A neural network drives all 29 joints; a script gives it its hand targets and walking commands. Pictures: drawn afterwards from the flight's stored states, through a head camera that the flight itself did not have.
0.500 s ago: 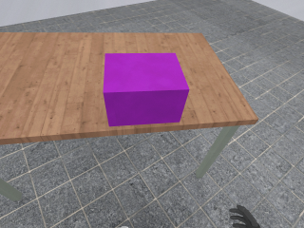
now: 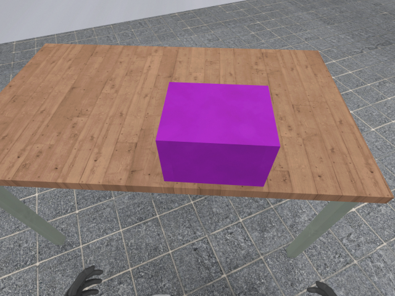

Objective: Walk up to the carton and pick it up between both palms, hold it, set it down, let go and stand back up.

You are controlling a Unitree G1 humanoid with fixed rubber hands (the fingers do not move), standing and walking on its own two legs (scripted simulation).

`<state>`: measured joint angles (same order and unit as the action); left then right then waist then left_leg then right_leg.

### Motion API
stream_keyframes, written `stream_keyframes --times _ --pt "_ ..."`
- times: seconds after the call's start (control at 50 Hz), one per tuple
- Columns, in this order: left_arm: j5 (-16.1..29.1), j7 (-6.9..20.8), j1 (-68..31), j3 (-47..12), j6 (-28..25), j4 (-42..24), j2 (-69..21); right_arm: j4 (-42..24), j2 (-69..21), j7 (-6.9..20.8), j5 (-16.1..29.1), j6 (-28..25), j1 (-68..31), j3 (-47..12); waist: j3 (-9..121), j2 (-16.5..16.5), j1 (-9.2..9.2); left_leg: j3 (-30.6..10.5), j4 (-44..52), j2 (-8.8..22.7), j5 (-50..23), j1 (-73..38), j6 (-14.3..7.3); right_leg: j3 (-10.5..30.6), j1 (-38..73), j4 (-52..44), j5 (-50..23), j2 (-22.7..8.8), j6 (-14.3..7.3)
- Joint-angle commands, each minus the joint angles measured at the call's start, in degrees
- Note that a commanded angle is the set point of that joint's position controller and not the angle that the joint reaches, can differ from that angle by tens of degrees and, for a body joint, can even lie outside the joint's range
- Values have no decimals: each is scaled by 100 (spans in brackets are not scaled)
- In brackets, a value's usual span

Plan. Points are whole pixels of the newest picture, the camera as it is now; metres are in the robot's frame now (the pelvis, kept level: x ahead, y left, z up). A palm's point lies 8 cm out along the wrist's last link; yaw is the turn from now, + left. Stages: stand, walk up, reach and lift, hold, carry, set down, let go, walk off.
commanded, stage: walk up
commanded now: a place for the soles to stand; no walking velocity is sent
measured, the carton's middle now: (215, 133) +0.51 -0.05 +0.00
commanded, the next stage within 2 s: reach and lift in 1.56 s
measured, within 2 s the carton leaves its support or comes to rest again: neither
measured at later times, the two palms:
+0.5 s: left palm out of the picture +0.06 +0.29 -0.10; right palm (314, 273) +0.18 -0.23 -0.07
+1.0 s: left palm out of the picture +0.08 +0.29 -0.09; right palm (326, 277) +0.17 -0.25 -0.07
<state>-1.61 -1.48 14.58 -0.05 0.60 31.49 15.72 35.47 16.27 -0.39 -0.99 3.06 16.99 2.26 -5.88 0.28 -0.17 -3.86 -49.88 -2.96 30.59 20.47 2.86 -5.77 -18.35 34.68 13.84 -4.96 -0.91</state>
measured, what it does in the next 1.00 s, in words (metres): steps on the spot: left foot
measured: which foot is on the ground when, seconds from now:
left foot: up 0.00-0.06, down 0.08-1.00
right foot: down 0.00-1.00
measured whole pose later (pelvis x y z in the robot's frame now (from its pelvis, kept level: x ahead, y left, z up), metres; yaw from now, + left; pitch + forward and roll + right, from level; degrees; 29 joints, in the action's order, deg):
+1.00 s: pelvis +0.01 +0.00 +0.00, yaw +8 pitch -1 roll -1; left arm -0.9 1.7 15.6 0.3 2.2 36.1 19.8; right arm 32.4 17.6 -0.3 -0.7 -0.1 16.9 1.6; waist -1.6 0.5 -0.9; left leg -9.5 -35.7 -2.2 17.7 17.3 1.5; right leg -11.5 -17.1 34.9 16.4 -5.9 -0.1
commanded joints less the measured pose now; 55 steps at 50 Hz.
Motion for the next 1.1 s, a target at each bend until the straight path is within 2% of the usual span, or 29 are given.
stream_keyframes --times 0.0,0.02,0.04,0.06,0.08,0.1,0.12,0.16,0.2,0.22,0.26,0.36,0.48,0.6,0.66,0.82,0.88,0.9,0.94,0.96,1.04,1.08 --pt "62 32 243 321 45 -165 1066 -403 249 67 2 -185 235 108 666 1022 -84 463 1191 3 -800 -411 -10 825 336 -808 -991 -816 -905" --pt "104 67 88 312 72 -175 1102 -404 309 75 -9 -235 302 135 655 878 38 512 1706 -4 -1394 -787 -87 778 5 -715 -522 -817 -800" --pt "154 111 100 301 91 -165 1080 -448 413 72 -28 -282 254 170 584 706 57 392 2031 28 -1712 -1046 -186 786 -351 -751 84 -790 -623" --pt "209 153 145 262 91 -185 989 -508 544 64 -72 -322 150 203 525 504 87 -36 2114 278 -1676 -1246 -338 775 -733 -813 684 -788 -418" --pt "270 194 231 166 86 -232 745 -606 826 43 -92 -369 16 250 555 -146 84 -1194 2469 1001 -1000 -1051 -641 467 -912 -466 1221 -481 -137" --pt "216 191 262 152 112 -203 651 -596 1114 19 10 -374 -161 302 435 -501 -1 -1842 2928 1526 -290 72 -997 292 -83 -31 1214 -128 14" --pt "157 197 247 200 128 -119 723 -557 1061 5 79 -373 -355 280 221 -487 -33 -1730 3114 1412 44 569 -1059 403 302 6 962 -33 6" --pt "110 226 419 202 26 15 793 -604 875 6 69 -398 -595 180 220 -580 -132 -1211 2904 1058 -687 404 -782 425 435 -480 289 -81 -24" --pt "71 231 577 210 -90 122 861 -601 764 45 90 -407 -542 118 545 -722 -110 -916 2753 861 -963 173 -607 519 630 -668 170 -188 -81" --pt "70 232 546 212 -119 134 887 -601 710 64 107 -407 -495 96 577 -669 -78 -881 2720 827 -951 125 -585 548 620 -720 270 -225 -95" --pt "93 232 505 203 -130 148 902 -614 678 77 119 -409 -460 87 483 -471 -43 -856 2655 761 -1081 94 -564 556 519 -816 317 -276 -93" --pt "121 230 614 174 -137 215 967 -643 757 69 79 -433 -410 82 594 -144 -44 -805 2362 703 -1943 -189 -548 460 499 -847 -93 -343 -106" --pt "137 237 541 183 -107 168 1014 -656 777 40 90 -416 -418 71 660 -23 -55 -782 2153 621 -2338 -157 -532 396 610 -784 -357 -436 -176" --pt "142 238 438 195 -67 129 1081 -679 817 40 81 -406 -375 91 661 -73 -87 -823 2079 524 -2234 12 -504 364 668 -761 -175 -494 -233" --pt "141 238 330 213 -49 96 1123 -686 803 42 77 -407 -306 99 714 20 -73 -868 2022 486 -2231 57 -506 342 713 -739 -110 -525 -257" --pt "132 244 166 230 0 69 1153 -743 864 43 71 -407 -199 139 601 -98 -70 -977 2008 413 -2061 292 -503 313 720 -715 131 -561 -289" --pt "133 249 127 243 7 65 1166 -761 891 45 59 -413 -147 159 682 -25 -63 -1005 1972 392 -2122 262 -502 275 777 -675 81 -566 -300" --pt "67 285 93 262 49 77 1213 -760 952 -6 18 -427 26 208 683 15 -48 -1139 2065 511 -1998 233 -552 199 751 -490 116 -489 -307" --pt "47 316 149 253 93 44 1121 -782 1090 -54 19 -424 -21 247 636 -272 -107 -1440 2254 638 -1703 514 -652 257 877 -342 208 -374 -258" --pt "46 323 176 258 101 50 1124 -802 1088 -66 24 -418 -65 249 582 -287 -129 -1478 2296 636 -1571 640 -677 300 913 -363 262 -364 -256" --pt "47 324 183 282 70 74 1227 -869 959 -66 11 -408 -56 227 562 -203 -127 -1222 2040 460 -1661 586 -566 392 866 -566 224 -515 -344" --pt "63 318 152 299 65 91 1287 -880 899 -61 11 -398 32 227 643 -75 -89 -984 1780 324 -1632 391 -513 444 707 -756 474 -660 -437"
